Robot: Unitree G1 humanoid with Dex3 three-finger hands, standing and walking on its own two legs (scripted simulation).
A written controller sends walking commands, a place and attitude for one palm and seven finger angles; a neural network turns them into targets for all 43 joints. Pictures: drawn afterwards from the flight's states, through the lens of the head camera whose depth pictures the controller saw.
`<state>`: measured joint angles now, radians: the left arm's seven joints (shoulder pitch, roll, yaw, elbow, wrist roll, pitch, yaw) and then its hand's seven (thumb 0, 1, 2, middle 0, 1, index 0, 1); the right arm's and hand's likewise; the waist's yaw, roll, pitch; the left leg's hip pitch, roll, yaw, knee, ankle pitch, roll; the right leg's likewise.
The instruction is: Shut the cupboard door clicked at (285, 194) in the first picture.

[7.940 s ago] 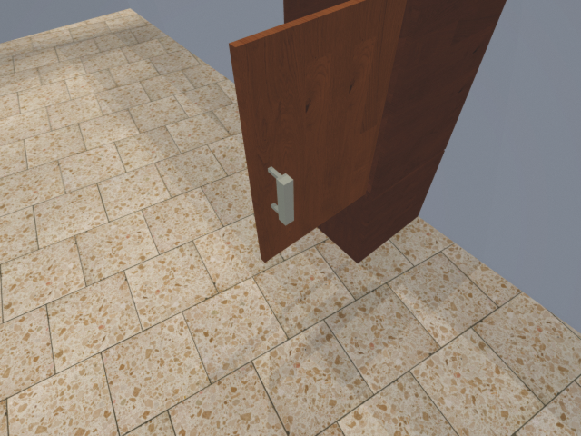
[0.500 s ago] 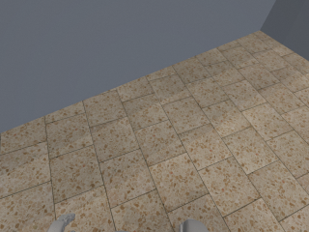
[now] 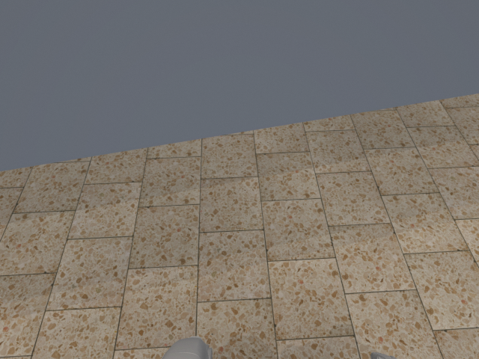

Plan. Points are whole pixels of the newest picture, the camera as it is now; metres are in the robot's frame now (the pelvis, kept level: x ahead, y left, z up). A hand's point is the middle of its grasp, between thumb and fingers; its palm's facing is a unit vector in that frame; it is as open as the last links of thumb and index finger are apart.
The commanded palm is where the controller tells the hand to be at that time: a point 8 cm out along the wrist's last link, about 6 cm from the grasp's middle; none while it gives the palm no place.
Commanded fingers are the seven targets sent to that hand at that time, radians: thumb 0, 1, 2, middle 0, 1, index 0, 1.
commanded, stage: walk to a spot facing it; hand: left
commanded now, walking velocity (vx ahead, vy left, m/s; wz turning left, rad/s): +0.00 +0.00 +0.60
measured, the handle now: out of the picture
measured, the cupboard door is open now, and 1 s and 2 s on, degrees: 90 90 90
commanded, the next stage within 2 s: none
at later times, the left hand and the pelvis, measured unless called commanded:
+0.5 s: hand out of the picture +0.10 +0.23 -0.16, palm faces +0.24 -0.94 -0.26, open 7.4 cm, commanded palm none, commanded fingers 0.00 0.90 0.90 -0.20 -0.30 -0.20 -0.30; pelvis +0.02 +0.00 +0.00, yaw +15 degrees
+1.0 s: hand out of the picture -0.05 +0.16 -0.17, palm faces +0.61 -0.75 -0.25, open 7.4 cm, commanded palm none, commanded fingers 0.00 0.90 0.90 -0.20 -0.30 -0.20 -0.30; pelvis +0.07 -0.01 -0.01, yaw +37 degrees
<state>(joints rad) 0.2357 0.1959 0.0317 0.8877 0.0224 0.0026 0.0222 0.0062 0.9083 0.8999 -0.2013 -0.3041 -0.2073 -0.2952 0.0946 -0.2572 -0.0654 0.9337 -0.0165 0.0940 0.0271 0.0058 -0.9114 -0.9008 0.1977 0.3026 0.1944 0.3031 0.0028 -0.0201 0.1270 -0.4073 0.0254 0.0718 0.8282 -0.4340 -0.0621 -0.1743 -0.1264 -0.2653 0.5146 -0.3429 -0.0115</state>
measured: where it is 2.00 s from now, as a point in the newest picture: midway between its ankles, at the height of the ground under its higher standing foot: (186, 303)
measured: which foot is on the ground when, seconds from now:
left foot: up 0.00-0.08, down 0.10-0.56, up 0.58-1.00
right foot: down 0.00-0.08, up 0.10-0.54, down 0.56-1.00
